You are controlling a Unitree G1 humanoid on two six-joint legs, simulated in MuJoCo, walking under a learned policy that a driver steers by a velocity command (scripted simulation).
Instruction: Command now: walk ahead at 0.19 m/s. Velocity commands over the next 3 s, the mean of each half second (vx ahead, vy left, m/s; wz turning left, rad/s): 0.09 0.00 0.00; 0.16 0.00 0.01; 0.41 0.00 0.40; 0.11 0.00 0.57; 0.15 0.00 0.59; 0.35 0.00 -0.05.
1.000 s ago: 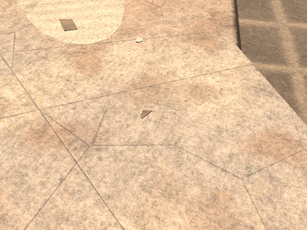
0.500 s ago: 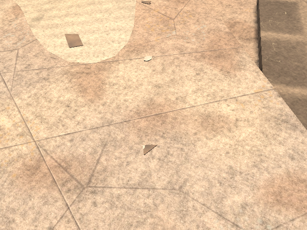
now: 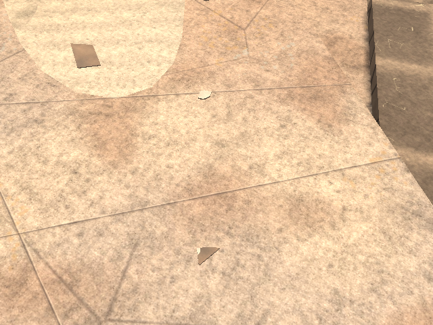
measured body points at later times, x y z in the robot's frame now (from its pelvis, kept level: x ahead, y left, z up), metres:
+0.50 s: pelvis +0.08 -0.01 +0.00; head +0.10 -0.02 +0.45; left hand +0.13 +0.24 -0.14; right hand +0.16 -0.26 -0.15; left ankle +0.08 +0.08 -0.73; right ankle +0.10 -0.15 -0.73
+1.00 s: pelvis +0.15 -0.06 +0.00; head +0.16 -0.08 +0.44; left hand +0.21 +0.21 -0.14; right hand +0.13 -0.32 -0.16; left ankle +0.08 +0.08 -0.73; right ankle +0.16 -0.16 -0.74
